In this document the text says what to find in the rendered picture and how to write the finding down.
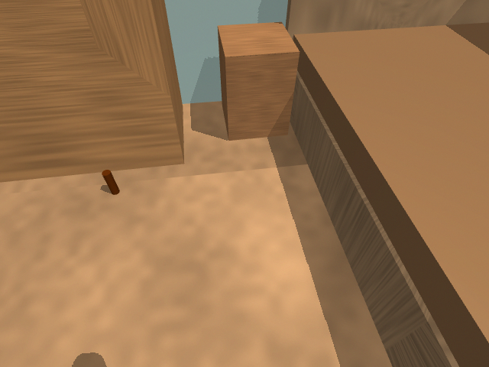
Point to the bed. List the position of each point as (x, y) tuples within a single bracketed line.
[(391, 111)]

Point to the can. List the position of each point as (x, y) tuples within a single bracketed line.
[(109, 179)]

